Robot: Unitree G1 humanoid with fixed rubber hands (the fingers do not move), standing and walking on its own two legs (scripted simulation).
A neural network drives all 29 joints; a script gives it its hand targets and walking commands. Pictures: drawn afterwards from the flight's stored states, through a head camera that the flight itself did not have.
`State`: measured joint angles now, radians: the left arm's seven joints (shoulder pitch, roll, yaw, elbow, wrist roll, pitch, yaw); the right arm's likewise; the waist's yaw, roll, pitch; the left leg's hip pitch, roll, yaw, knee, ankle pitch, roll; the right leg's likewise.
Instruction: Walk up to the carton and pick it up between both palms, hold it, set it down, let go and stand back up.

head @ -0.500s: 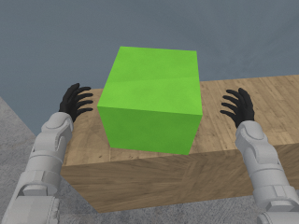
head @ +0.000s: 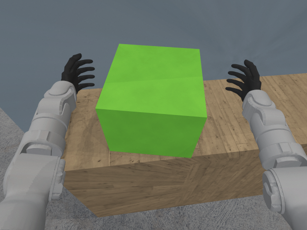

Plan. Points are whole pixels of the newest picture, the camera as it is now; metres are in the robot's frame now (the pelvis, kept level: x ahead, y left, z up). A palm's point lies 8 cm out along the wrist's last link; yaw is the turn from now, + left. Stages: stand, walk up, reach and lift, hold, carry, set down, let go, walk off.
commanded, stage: reach and lift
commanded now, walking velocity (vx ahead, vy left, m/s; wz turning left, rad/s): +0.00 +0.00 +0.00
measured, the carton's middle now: (154, 100) +0.50 -0.02 +0.02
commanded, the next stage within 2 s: none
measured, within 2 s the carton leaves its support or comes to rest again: neither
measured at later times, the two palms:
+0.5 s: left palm (78, 86) +0.48 +0.19 +0.12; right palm (240, 94) +0.42 -0.24 +0.12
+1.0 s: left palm (92, 105) +0.47 +0.17 +0.05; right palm (231, 109) +0.42 -0.24 +0.05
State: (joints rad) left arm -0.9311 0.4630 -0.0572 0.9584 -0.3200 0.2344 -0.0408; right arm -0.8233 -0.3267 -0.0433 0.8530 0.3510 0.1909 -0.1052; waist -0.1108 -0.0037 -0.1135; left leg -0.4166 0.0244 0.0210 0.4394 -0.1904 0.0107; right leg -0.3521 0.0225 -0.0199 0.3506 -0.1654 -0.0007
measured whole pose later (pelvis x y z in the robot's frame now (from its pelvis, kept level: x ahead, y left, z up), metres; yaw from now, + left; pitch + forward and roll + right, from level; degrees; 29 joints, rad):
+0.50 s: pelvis +0.00 +0.00 -0.01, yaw +1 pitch +16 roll -2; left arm -1.10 0.45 -0.15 1.36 -0.34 -0.03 -0.06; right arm -0.97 -0.27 0.00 1.14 0.34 0.03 -0.11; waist -0.14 0.01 -0.18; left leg -0.57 0.03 -0.01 0.50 -0.20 0.00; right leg -0.50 0.03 -0.04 0.40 -0.17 -0.01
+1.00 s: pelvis -0.02 -0.01 -0.03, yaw +0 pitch +26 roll -2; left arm -1.10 0.37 -0.17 1.45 -0.36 -0.24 -0.02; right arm -0.98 -0.25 -0.03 1.23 0.32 -0.15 -0.10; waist -0.12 0.03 -0.27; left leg -0.89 0.03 -0.02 0.66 -0.23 0.00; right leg -0.83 0.03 -0.05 0.60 -0.22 -0.01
